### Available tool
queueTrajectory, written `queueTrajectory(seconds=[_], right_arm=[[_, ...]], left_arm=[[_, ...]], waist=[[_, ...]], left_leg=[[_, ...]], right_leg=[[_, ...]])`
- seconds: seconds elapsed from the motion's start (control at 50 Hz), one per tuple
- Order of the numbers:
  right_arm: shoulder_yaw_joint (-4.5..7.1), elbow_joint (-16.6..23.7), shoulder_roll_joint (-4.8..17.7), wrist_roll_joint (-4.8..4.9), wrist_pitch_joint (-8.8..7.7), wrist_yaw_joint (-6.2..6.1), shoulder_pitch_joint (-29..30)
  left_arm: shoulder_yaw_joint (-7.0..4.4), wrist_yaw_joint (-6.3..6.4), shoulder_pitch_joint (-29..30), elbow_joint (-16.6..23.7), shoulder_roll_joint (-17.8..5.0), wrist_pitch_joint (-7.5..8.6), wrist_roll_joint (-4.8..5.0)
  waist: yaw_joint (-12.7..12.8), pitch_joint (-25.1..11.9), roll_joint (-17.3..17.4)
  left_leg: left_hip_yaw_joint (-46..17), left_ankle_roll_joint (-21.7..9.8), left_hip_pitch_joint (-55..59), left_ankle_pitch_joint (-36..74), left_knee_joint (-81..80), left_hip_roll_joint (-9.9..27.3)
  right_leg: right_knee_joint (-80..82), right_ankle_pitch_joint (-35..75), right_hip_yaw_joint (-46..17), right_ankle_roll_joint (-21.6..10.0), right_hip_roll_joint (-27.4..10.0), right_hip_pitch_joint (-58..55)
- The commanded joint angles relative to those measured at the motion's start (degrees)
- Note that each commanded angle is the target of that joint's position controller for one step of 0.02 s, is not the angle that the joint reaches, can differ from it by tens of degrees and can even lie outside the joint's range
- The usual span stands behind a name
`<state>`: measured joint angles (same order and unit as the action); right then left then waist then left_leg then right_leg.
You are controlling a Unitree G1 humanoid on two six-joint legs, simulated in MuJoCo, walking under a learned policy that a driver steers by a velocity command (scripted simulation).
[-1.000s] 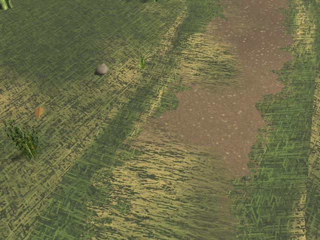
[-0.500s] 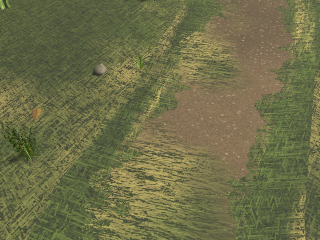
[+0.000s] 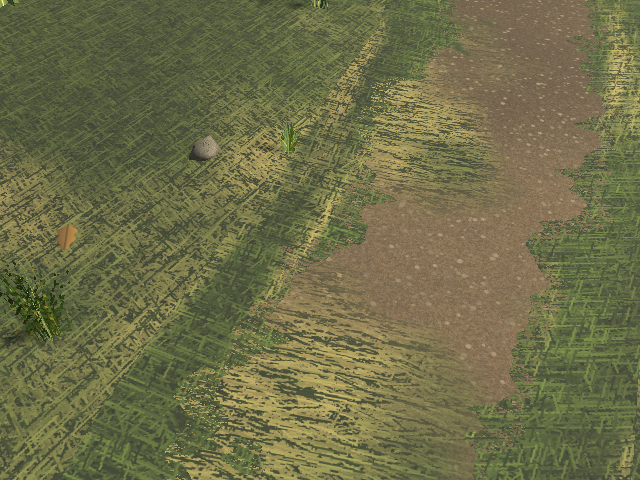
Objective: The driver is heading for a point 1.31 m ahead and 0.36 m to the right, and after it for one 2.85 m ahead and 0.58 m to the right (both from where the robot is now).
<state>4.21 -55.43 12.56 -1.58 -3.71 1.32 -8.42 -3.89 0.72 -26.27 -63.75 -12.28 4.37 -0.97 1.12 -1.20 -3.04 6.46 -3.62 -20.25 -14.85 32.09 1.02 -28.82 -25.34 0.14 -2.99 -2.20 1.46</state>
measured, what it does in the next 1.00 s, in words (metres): walks ahead, turning right: right foot, then left foot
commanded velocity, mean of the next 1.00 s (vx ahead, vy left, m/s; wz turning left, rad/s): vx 0.94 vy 0.00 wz -0.42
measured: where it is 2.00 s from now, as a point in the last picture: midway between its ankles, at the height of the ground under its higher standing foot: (512, 186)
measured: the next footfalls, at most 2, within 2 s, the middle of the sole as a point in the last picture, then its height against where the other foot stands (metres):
right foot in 0.46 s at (342, 468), level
left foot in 0.90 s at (303, 286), level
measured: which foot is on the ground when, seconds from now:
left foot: down 0.00-0.48, up 0.50-0.88, down 0.90-1.00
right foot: down 0.00-0.00, up 0.02-0.44, down 0.46-0.88, up 0.90-1.00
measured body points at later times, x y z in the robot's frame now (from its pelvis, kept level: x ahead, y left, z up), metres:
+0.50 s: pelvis +0.38 +0.01 -0.03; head +0.42 +0.01 +0.42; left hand +0.57 +0.24 -0.14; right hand +0.29 -0.23 -0.16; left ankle +0.08 +0.10 -0.65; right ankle +0.51 -0.04 -0.73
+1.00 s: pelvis +0.86 -0.02 +0.00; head +0.90 -0.04 +0.44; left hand +1.00 +0.24 -0.13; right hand +0.94 -0.33 -0.09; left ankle +0.98 +0.07 -0.73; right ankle +0.64 -0.05 -0.61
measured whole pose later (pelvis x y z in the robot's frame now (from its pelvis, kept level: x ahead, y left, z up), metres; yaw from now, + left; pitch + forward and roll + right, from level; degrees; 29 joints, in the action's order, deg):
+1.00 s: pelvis +0.86 -0.02 +0.00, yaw -26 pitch +2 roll +1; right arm 1.6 -41.4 14.8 -3.7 -5.2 -0.4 -4.4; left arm -4.9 -0.1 -19.8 -50.3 -18.5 3.7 0.4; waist 4.1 2.6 -1.7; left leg 3.5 1.1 -24.4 -11.0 33.6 1.7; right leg -71.8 -19.5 -5.8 -7.4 3.7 15.4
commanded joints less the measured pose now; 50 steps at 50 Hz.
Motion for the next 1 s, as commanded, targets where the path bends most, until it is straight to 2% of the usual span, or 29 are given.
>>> queueTrajectory(seconds=[0.02,0.04,0.06,0.08,0.12,0.24,0.32,0.38,0.42,0.44,0.46,0.48,0.5,0.52,0.56,0.6,0.64,0.7,0.74,0.8,0.84,0.86,0.88,0.9,0.92,0.94,0.96,0.98,1.0], right_arm=[[2.33,-5.9,9.5,-1.27,-0.73,-1.11,-27.7],[1.61,-3.0,8.3,-1.13,-0.51,-1.12,-17.1],[1.15,-1.4,6.7,-0.56,-0.96,-0.72,-12.8],[0.84,-1.3,6.4,-0.07,-1.38,-0.61,-11.9],[-0.24,-2.0,3.9,0.26,-2.28,-0.98,-12.3],[-1.06,-3.2,3.3,0.62,-3.83,-0.96,-20.1],[-1.37,-3.7,3.8,1.27,-4.66,-1.66,-22.1],[-0.98,-3.9,6.9,0.77,-4.48,-1.93,-22.0],[0.04,-4.5,10.0,-0.7,-3.1,-3.02,-22.1],[0.63,-4.2,11.2,-1.31,-2.15,-3.45,-20.9],[1.02,-3.4,11.5,-1.13,-1.84,-3.44,-18.5],[-0.56,-0.7,3.5,0.5,-2.35,-1.69,-19.7],[-0.9,1.7,2.8,1.32,-4.17,-0.33,-19.5],[-0.75,4.7,4.9,1.37,-4.98,-0.64,-11.4],[-1.29,6.6,4.8,0.0,-5.65,-0.76,-6.4],[-1.77,8.6,3.5,-2.11,-3.81,-0.46,-5.1],[-2.36,11.2,2.9,-2.74,-1.93,0.15,-3.1],[-3.11,17.1,4.4,-1.69,-1.52,0.59,10.2],[-3.89,18.7,3.5,-1.08,-1.65,1.06,13.8],[-3.76,20.8,5.1,-0.06,-1.66,0.67,16.4],[-2.88,20.8,7.6,-0.09,-1.8,-0.17,13.0],[-1.76,19.3,10.3,0.19,-2.02,-0.96,6.8],[-0.6,17.1,12.5,0.47,-2.21,-1.97,-3.4],[0.81,14.8,16.2,-0.37,-2.15,-3.37,-15.5],[1.61,13.7,19.4,-3.3,-2.19,-3.94,-21.6],[2.39,14.0,21.0,-3.0,-2.01,-2.63,-15.9],[1.22,16.0,12.8,-2.53,-1.67,-2.04,-8.5],[0.18,15.5,8.7,-1.97,-1.67,-1.77,-6.0],[-0.11,14.1,7.6,-2.29,-1.69,-1.71,-6.5]], left_arm=[[0.36,-1.6,10.2,9.8,-0.9,2.47,-0.22],[0.14,-2.06,13.1,11.1,-2.6,2.17,-0.63],[-0.03,-2.85,13.8,11.1,-3.6,2.27,-0.56],[-0.03,-3.35,12.3,10.6,-2.9,2.13,-0.76],[0.14,-4.01,12.1,10.9,-1.9,0.53,-1.88],[0.72,-4.37,28.6,17.6,-2.2,-1.29,-0.98],[1.73,-4.66,35.3,20.7,-0.9,-1.0,-0.25],[1.38,-3.55,32.7,20.7,-2.7,-0.81,0.13],[0.13,-2.66,21.5,18.2,-6.1,-0.8,0.2],[-0.97,-2.16,10.4,14.9,-8.4,-0.8,0.29],[-2.29,-1.64,-0.6,11.9,-10.9,-0.92,-0.29],[-3.89,-1.19,-4.5,10.6,-15.0,-1.23,-1.7],[-4.12,-1.97,-1.1,10.0,-15.5,-1.51,-1.11],[-3.79,-2.23,3.7,10.0,-13.3,-1.15,-0.98],[-2.57,-1.98,6.7,9.4,-8.0,-0.35,-0.53],[-1.28,-1.21,7.6,9.1,-5.7,0.34,0.0],[-1.25,-0.76,6.9,9.5,-7.5,1.31,1.01],[-1.31,-1.02,4.2,10.8,-8.4,2.17,1.0],[-1.98,-1.54,1.3,11.1,-9.8,2.19,1.09],[-2.61,-1.52,-1.0,11.5,-11.6,1.86,1.58],[-2.91,-0.88,-0.8,12.1,-13.0,1.6,1.66],[-3.36,-0.78,-0.1,12.5,-15.0,1.59,1.25],[-3.91,-0.9,2.7,13.3,-17.3,1.66,0.94],[-3.32,-1.23,5.5,14.9,-14.5,2.07,0.5],[-0.71,-1.0,3.5,17.3,-3.1,2.27,1.54],[-0.1,-0.54,-1.8,20.7,-5.3,1.75,4.04],[-0.54,-0.04,4.1,18.6,-9.0,0.45,2.12],[-0.75,-0.86,7.8,18.8,-9.4,-0.2,0.92],[-0.81,-1.69,9.9,19.1,-8.7,-0.81,0.33]], waist=[[-10.9,-1.5,22.7],[-6.0,4.0,13.2],[-4.2,4.0,6.0],[-2.1,3.2,5.1],[-0.3,4.9,6.6],[-2.9,12.0,4.3],[-3.2,13.2,5.0],[-0.9,7.6,8.5],[4.7,-0.7,12.2],[9.5,-6.0,13.0],[15.1,-10.2,11.5],[10.7,-14.3,-0.9],[5.9,-17.0,-9.2],[5.1,-8.8,-4.5],[1.6,-1.0,7.5],[-2.4,3.1,7.5],[-3.8,5.2,4.1],[-0.8,10.8,3.9],[1.7,10.0,1.7],[3.7,6.5,0.2],[1.9,2.4,-0.5],[-1.2,-2.7,-0.8],[-7.5,-8.2,-1.1],[-13.1,-14.8,-0.1],[-10.9,-20.5,15.1],[-4.6,-26.2,28.4],[-5.0,-15.0,15.0],[-4.9,-7.4,8.1],[-4.3,-4.1,4.6]], left_leg=[[-52.1,-8.1,35.2,-43.5,-27.7,20.4],[-45.1,-7.3,28.6,-39.6,-24.6,20.8],[-36.7,-6.5,23.7,-30.6,-23.2,18.4],[-30.5,-5.6,20.4,-25.2,-24.5,15.9],[-23.4,-4.4,15.7,-18.7,-27.1,12.5],[-12.0,-6.7,14.7,1.9,-32.2,8.3],[-6.7,-6.4,18.4,22.3,-36.7,9.0],[-1.9,-4.8,28.9,58.7,-28.1,10.3],[0.9,-3.5,34.0,77.8,-10.5,12.0],[1.8,-3.1,32.3,78.5,4.1,12.1],[2.5,-2.6,22.7,68.7,22.3,10.2],[0.5,-0.9,-2.6,26.2,45.7,2.5],[-8.0,-0.5,-18.0,-8.3,56.7,-5.6],[-12.0,-2.0,-24.5,-2.1,56.9,-1.3],[-11.8,-2.0,-20.3,2.3,47.6,3.5],[-11.4,0.8,-15.4,0.0,42.2,5.1],[-10.1,3.6,-16.8,-2.2,36.8,6.5],[-6.0,6.7,-13.8,8.8,18.5,5.5],[-4.3,6.5,-8.3,18.0,8.6,3.1],[-4.8,4.9,-4.9,22.4,0.8,0.5],[-5.6,3.8,1.5,18.8,-4.0,-1.7],[-6.0,3.2,8.9,14.2,-3.6,-3.0],[-6.4,2.7,20.1,11.2,-3.7,-1.5],[-11.1,2.0,34.6,1.1,0.0,5.0],[-31.2,0.3,48.4,-13.2,-2.6,22.4],[-59.1,-4.9,48.2,-22.1,-15.2,29.4],[-48.9,-4.1,38.1,-29.1,-17.3,24.3],[-37.5,-3.3,29.7,-19.7,-16.8,21.3],[-29.9,-2.3,24.4,-9.5,-17.4,19.2]], right_leg=[[-41.0,-0.3,-2.5,-5.5,7.1,47.1],[-47.2,5.8,-4.7,-6.3,1.2,50.9],[-46.1,12.2,-4.8,-6.0,-2.0,48.5],[-42.9,14.6,-4.3,-5.2,-3.8,45.0],[-40.5,16.3,-2.7,-2.6,-5.4,42.4],[-26.3,25.1,3.3,0.3,-4.6,48.4],[-9.8,30.4,7.3,-2.2,-2.2,39.2],[-5.6,26.0,10.9,-5.6,3.6,31.0],[-6.8,18.5,11.7,-7.8,8.4,20.5],[-6.0,15.6,11.2,-9.0,9.8,10.1],[-3.2,12.7,7.0,-10.6,6.9,-4.3],[-2.6,-7.5,-17.5,-16.8,-6.8,-21.7],[11.4,-14.6,-48.3,-21.9,-14.2,-25.6],[14.8,-10.4,-45.0,-19.6,-12.3,-20.7],[16.7,1.7,-32.5,-16.2,-9.0,-4.5],[17.2,10.3,-25.3,-15.3,-4.5,7.7],[20.2,7.4,-24.3,-16.6,-3.7,13.7],[24.5,15.5,-20.0,-14.9,0.1,22.0],[23.2,28.4,-17.9,-12.3,1.8,21.1],[20.4,40.8,-19.1,-10.0,-0.1,10.3],[11.8,54.7,-19.5,-7.5,-0.3,3.5],[3.0,61.5,-19.6,-6.2,-0.3,1.6],[-9.4,59.8,-19.2,-5.3,0.9,4.8],[-25.0,49.1,-17.8,-4.9,3.3,13.7],[-44.9,-1.0,-12.6,-4.8,8.4,30.2],[-54.3,-1.7,-8.7,-4.9,7.9,39.0],[-54.3,5.7,-6.9,-4.9,2.8,41.8],[-51.1,9.7,-5.6,-4.4,1.0,41.3],[-49.4,10.4,-5.3,-3.9,-0.5,39.8]])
